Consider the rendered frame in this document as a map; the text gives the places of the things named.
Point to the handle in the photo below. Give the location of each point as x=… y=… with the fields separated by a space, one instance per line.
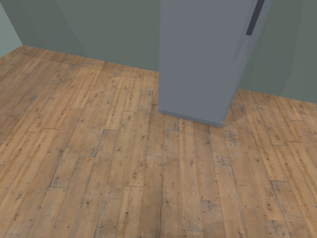
x=255 y=17

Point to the fridge door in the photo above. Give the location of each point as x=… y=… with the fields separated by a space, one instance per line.
x=203 y=49

